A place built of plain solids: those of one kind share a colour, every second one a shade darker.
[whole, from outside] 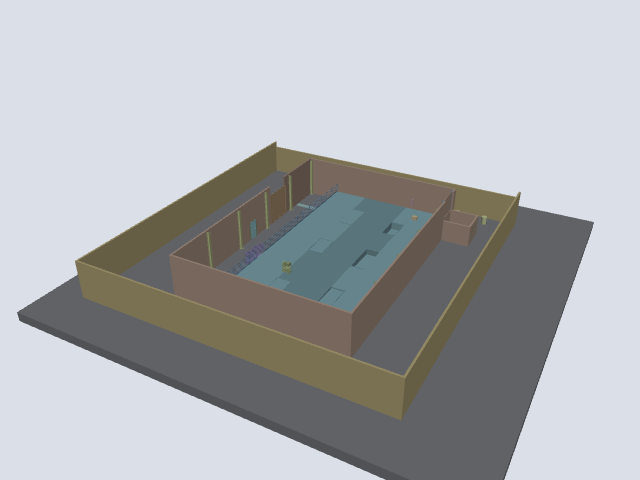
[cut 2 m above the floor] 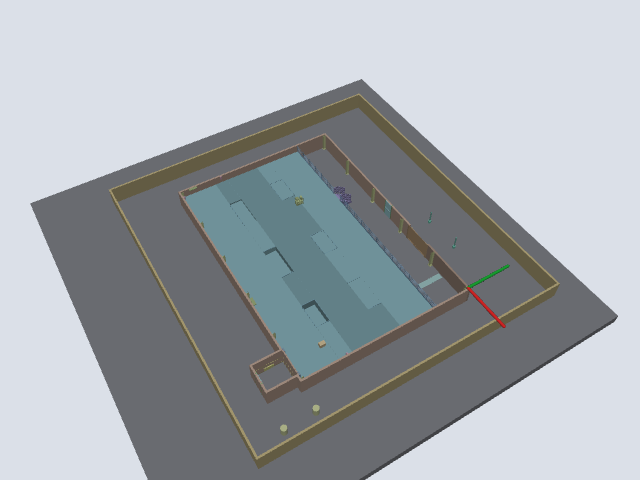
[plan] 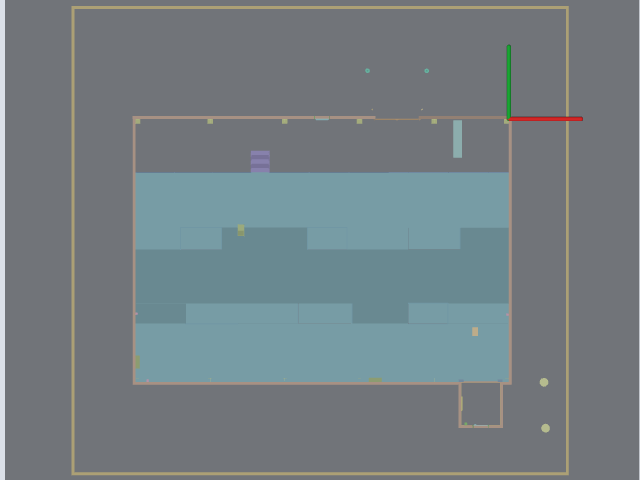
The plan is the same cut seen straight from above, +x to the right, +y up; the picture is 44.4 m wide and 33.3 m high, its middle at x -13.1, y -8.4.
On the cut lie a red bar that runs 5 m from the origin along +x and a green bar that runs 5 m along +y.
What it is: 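A works' hall with framed pits and covers in a raised floor; one tall room; a strip of floor behind the doors, a deck 1.10 m over it that fills the rest, and in the deck 6 framed panels of which 3 move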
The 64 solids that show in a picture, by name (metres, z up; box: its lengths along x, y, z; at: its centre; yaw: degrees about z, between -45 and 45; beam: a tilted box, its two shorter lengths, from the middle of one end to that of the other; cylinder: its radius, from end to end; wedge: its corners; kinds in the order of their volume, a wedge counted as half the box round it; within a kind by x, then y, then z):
{
 "raised_floor_bank_1": {"box": [3.15, 1.5, 1.15], "at": [-24.32, -8.3, 0.53]},
 "raised_floor_bank_2": {"box": [3.5, 1.4, 1.15], "at": [-24.15, -13.5, 0.53]},
 "raised_floor_bank_3": {"box": [2.8, 1.5, 1.15], "at": [-21.35, -8.3, 0.53]},
 "raised_floor_bank_4": {"box": [3.6, 1.4, 0.99], "at": [-20.6, -13.5, 0.45]},
 "raised_floor_bank_5": {"box": [6.0, 1.5, 1.15], "at": [-16.95, -8.3, 0.53]},
 "raised_floor_bank_6": {"box": [4.2, 1.4, 1.15], "at": [-16.7, -13.5, 0.53]},
 "raised_floor_bank_7": {"box": [25.9, 4.05, 1.15], "at": [-12.95, -16.23, 0.53]},
 "raised_floor_bank_8": {"box": [25.9, 3.75, 1.15], "at": [-12.95, -10.93, 0.53]},
 "raised_floor_bank_9": {"box": [25.9, 3.85, 1.15], "at": [-12.95, -5.62, 0.53]},
 "raised_floor_bank_10": {"box": [3.7, 1.4, 0.54], "at": [-12.75, -13.5, 0.22]},
 "raised_floor_bank_11": {"box": [2.7, 1.5, 1.15], "at": [-12.6, -8.3, 0.53]},
 "raised_floor_bank_12": {"box": [4.3, 1.5, 1.15], "at": [-9.1, -8.3, 0.53]},
 "raised_floor_bank_13": {"box": [3.95, 0.02, 1.15], "at": [-8.93, -14.2, 0.53]},
 "raised_floor_bank_14": {"box": [3.95, 1.4, 1.15], "at": [-8.93, -13.5, 0.53]},
 "raised_floor_bank_15": {"box": [2.7, 1.4, 0.35], "at": [-5.6, -13.5, 0.12]},
 "raised_floor_bank_16": {"box": [3.55, 1.5, 1.15], "at": [-5.17, -8.3, 0.53]},
 "raised_floor_bank_17": {"box": [4.25, 0.02, 1.15], "at": [-2.12, -14.2, 0.53]},
 "raised_floor_bank_18": {"box": [4.25, 1.4, 1.15], "at": [-2.12, -13.5, 0.53]},
 "raised_floor_bank_19": {"box": [4.25, 0.02, 1.15], "at": [-2.12, -12.8, 0.53]},
 "raised_floor_bank_20": {"box": [3.4, 1.5, 1.15], "at": [-1.7, -8.3, 0.53]},
 "yard_bound_1": {"box": [0.2, 32.55, 4.15], "at": [-30.24, -8.45, 2.02]},
 "yard_bound_2": {"box": [34.5, 0.2, 4.15], "at": [-13.09, -24.62, 2.02]},
 "yard_bound_3": {"box": [34.5, 0.2, 4.15], "at": [-13.09, 7.73, 2.02]},
 "yard_bound_4": {"box": [0.2, 32.55, 3.45], "at": [4.06, -8.45, 1.67]},
 "wall_1": {"box": [0.2, 18.65, 4.75], "at": [-26.0, -9.12, 2.33]},
 "wall_2": {"box": [16.86, 0.2, 4.75], "at": [-17.68, 0.1, 2.33]},
 "wall_3": {"box": [22.8, 0.2, 4.75], "at": [-14.7, -18.35, 2.33]},
 "wall_4": {"box": [0.2, 3.2, 2.45], "at": [-3.4, -19.85, 1.18]},
 "wall_5": {"box": [6.46, 0.2, 4.75], "at": [-3.02, 0.1, 2.33]},
 "wall_6": {"box": [3.1, 0.2, 2.45], "at": [-1.95, -21.35, 1.18]},
 "wall_7": {"box": [2.7, 0.06, 2.45], "at": [-1.95, -18.28, 1.18]},
 "wall_8": {"box": [2.82, 0.06, 4.75], "at": [-1.95, -18.22, 2.33]},
 "wall_9": {"box": [0.2, 3.2, 2.45], "at": [-0.5, -19.85, 1.18]},
 "wall_10": {"box": [0.8, 0.2, 4.75], "at": [-0.2, -18.35, 2.33]},
 "wall_11": {"box": [0.2, 18.65, 4.75], "at": [0.1, -9.12, 2.33]},
 "door_landing_1": {"box": [1.32, 0.61, 0.97], "at": [-17.25, -3.7, 0.43]},
 "door_landing_2": {"box": [1.32, 0.9, 0.78], "at": [-17.25, -3.55, 0.34]},
 "door_landing_3": {"box": [1.32, 0.9, 0.6], "at": [-17.25, -3.25, 0.25]},
 "door_landing_4": {"box": [1.32, 0.9, 0.42], "at": [-17.25, -2.95, 0.16]},
 "door_landing_5": {"box": [1.32, 0.9, 0.23], "at": [-17.25, -2.65, 0.07]},
 "beyond_drums_1": {"cylinder": 0.3, "from": [2.44, -18.27, -0.06], "to": [2.44, -18.27, 0.87]},
 "beyond_drums_2": {"cylinder": 0.3, "from": [2.55, -21.45, -0.06], "to": [2.55, -21.45, 0.87]},
 "sectional_door_1": {"box": [3.08, 0.042, 3.72], "at": [-7.75, -0.01, 1.81]},
 "deck_rail_1": {"box": [8.05, 0.024, 0.15], "at": [-21.88, -3.73, 1.18]},
 "deck_rail_2": {"box": [8.05, 0.05, 0.05], "at": [-21.88, -3.73, 1.82]},
 "deck_rail_3": {"box": [8.32, 0.05, 0.05], "at": [-12.49, -3.73, 1.82]},
 "deck_rail_4": {"box": [16.65, 0.024, 0.15], "at": [-8.32, -3.73, 1.18]},
 "deck_rail_5": {"box": [8.32, 0.05, 0.05], "at": [-4.16, -3.73, 1.52]},
 "deck_rail_6": {"box": [8.32, 0.05, 0.05], "at": [-4.16, -3.73, 1.82]},
 "signing_shelf_1": {"box": [0.3, 0.9, 0.26], "at": [-25.75, -16.86, 2.05]},
 "signing_shelf_2": {"box": [0.9, 0.3, 0.26], "at": [-9.26, -18.1, 2.05]},
 "trench_plates_1": {"box": [0.6, 2.61, 0.07], "at": [-3.55, -1.4, -0.02]},
 "carton_1": {"box": [0.4, 0.6, 0.4], "at": [-2.34, -14.76, 1.3]},
 "door_leaf_1": {"box": [1.0, 0.044, 2.15], "at": [-12.95, 0.0, 1.02]},
 "steel_column_1": {"box": [0.26, 0.014, 4.55], "at": [-20.72, -0.26, 2.23]},
 "steel_column_2": {"box": [0.26, 0.014, 4.55], "at": [-15.54, -0.26, 2.23]},
 "steel_column_3": {"box": [0.012, 0.23, 4.55], "at": [-15.54, -0.14, 2.23]},
 "steel_column_4": {"box": [0.26, 0.014, 4.55], "at": [-10.36, -0.26, 2.23]},
 "steel_column_5": {"box": [0.012, 0.23, 4.55], "at": [-10.36, -0.14, 2.23]},
 "bund_kerb_1": {"box": [2.9, 0.05, 0.03], "at": [-21.35, -9.07, 1.11]},
 "bund_kerb_2": {"box": [2.9, 0.05, 0.035], "at": [-21.35, -7.53, 1.12]},
 "bund_kerb_3": {"box": [2.8, 0.05, 0.05], "at": [-12.6, -9.07, 1.12]},
 "bund_kerb_4": {"box": [2.8, 0.05, 0.045], "at": [-12.6, -7.53, 1.12]},
 "low_rail_1": {"box": [0.02, 2.94, 0.07], "at": [-3.29, -19.78, 0.9]}
}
